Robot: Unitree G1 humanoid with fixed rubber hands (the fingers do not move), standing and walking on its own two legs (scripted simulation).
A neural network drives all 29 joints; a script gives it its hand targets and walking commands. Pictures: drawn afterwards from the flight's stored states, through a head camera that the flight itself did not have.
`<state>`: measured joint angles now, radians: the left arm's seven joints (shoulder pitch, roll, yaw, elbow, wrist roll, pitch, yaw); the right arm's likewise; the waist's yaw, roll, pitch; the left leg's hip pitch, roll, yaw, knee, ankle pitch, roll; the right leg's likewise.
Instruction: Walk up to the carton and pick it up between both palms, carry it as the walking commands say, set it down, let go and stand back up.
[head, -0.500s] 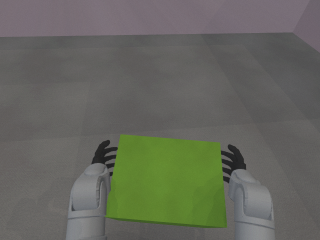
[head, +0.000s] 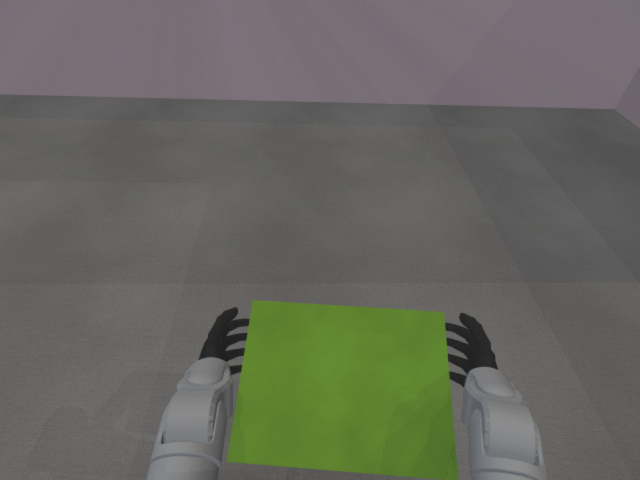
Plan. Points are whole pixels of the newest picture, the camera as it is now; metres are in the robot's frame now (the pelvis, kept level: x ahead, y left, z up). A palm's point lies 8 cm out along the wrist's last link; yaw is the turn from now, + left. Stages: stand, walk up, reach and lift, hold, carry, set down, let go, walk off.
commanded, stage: hold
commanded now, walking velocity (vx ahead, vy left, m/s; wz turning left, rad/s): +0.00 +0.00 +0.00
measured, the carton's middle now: (341, 390) +0.26 -0.04 -0.05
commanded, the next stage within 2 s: set down in 0.46 s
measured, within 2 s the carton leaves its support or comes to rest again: neither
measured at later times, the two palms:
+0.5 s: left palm (235, 351) +0.28 +0.10 +0.04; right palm (498, 369) +0.24 -0.23 +0.04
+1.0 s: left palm (241, 363) +0.31 +0.10 -0.04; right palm (480, 393) +0.24 -0.23 -0.03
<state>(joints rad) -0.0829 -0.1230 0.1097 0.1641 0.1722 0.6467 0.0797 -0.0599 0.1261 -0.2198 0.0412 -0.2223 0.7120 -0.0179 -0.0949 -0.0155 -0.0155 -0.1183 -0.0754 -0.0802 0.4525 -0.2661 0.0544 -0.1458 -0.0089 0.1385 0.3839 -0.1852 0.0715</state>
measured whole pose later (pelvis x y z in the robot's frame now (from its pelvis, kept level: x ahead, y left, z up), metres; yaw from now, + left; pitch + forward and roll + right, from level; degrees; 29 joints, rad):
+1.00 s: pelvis +0.00 -0.01 +0.00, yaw +1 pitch +5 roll -1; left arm -0.27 -0.10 0.19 0.54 0.20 0.45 0.06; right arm -0.15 0.13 -0.36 0.32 -0.26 0.51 0.04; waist -0.16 0.00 -0.04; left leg -0.32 -0.06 -0.09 0.51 -0.27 0.04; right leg -0.33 0.01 0.12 0.43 -0.19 0.05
